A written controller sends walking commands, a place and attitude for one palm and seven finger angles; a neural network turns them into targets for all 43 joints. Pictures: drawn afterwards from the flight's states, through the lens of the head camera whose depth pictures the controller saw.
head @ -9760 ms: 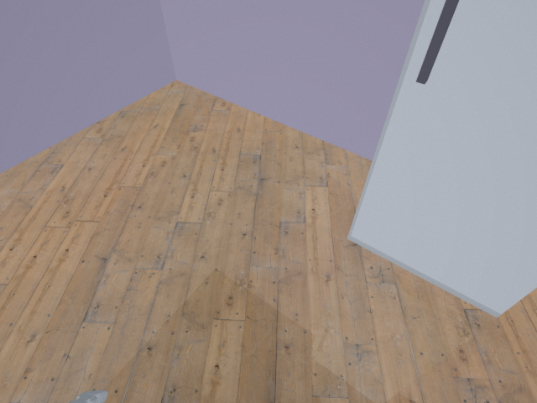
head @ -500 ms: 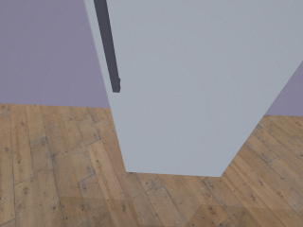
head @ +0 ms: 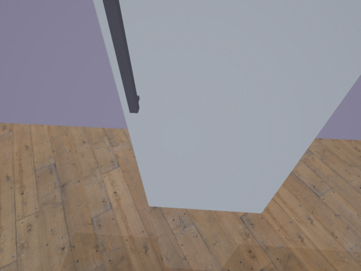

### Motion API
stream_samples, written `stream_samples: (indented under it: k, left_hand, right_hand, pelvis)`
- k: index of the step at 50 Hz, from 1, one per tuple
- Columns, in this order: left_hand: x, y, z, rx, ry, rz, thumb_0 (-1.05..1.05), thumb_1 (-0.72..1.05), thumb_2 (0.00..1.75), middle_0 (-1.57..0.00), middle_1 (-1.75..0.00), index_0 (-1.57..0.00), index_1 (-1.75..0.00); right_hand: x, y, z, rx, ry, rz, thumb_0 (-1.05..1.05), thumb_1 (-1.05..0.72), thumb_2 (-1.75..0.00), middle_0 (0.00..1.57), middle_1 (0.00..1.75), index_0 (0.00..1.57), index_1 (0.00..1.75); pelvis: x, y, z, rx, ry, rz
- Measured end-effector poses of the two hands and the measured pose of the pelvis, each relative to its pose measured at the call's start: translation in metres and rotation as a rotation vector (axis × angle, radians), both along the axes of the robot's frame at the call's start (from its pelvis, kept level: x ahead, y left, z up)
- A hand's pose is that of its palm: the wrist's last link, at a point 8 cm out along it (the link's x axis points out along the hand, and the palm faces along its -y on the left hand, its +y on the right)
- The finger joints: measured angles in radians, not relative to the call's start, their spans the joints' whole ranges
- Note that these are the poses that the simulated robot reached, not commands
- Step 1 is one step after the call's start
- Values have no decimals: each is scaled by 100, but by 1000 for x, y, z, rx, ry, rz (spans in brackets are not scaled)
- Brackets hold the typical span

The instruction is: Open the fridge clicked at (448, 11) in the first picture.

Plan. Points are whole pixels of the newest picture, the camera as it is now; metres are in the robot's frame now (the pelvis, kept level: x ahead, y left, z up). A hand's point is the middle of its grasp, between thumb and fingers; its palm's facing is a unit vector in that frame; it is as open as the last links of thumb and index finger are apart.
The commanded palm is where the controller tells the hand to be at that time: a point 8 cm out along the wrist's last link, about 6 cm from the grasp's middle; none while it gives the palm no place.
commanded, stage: look again from close up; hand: left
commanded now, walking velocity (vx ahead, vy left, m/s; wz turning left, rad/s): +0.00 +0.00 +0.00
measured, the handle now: (123, 41) +0.51 +0.16 +0.25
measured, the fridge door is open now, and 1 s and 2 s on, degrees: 0 0 0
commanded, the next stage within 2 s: raise the hand to about handle height in 0.34 s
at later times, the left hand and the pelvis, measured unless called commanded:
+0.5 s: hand out of the picture +0.05 +0.19 -0.15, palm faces +0.13 -0.97 -0.22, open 7.4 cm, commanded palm +0.10 +0.24 -0.06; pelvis +0.00 +0.00 +0.00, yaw +0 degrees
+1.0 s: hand (71, 254) +0.15 +0.23 +0.01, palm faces +0.12 -0.99 -0.06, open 9.4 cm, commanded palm +0.13 +0.27 +0.04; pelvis -0.03 +0.01 -0.06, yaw +3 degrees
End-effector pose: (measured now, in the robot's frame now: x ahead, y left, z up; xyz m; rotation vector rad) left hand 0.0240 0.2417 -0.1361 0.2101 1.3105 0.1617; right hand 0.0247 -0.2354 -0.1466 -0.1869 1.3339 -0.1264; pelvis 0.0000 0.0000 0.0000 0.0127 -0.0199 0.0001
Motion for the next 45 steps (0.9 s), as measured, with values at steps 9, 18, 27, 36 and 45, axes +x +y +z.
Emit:
stream_samples:
  k: [9,18,27,36,45]
  left_hand:
    - [0,-3,0,-2,-5,3,0,91,90,-20,-30,-20,-30]
    - [-6,-5,-1,-8,8,12,0,91,90,-20,-30,-20,-30]
    - [50,2,52,6,-443,116,1,89,89,-21,-31,-20,-31]
    - [145,-3,151,-122,-1353,-142,0,76,84,-21,-39,-21,-39]
    - [94,28,121,-134,-1211,-81,1,56,75,-23,-52,-23,-52]
  right_hand:
    - [4,-5,2,-7,-6,6,0,-91,-89,20,30,20,30]
    - [2,-7,3,-9,0,10,0,-91,-89,20,30,20,30]
    - [25,-8,16,-37,-251,18,0,-91,-89,20,30,20,30]
    - [115,-19,48,-73,-795,117,1,-91,-89,20,30,20,30]
    - [156,-1,56,-92,-929,198,1,-91,-89,20,30,20,30]
  pelvis:
    - [1,-4,1,-1,-4,3]
    - [0,-5,1,-3,-3,5]
    - [-6,-4,-3,2,-2,13]
    - [-28,-5,-44,10,127,9]
    - [-32,2,-69,-22,120,32]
